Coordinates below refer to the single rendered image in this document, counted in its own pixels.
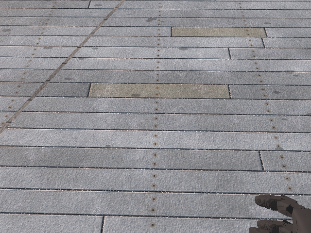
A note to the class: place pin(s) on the robot right hand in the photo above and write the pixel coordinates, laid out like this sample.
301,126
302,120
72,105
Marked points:
286,206

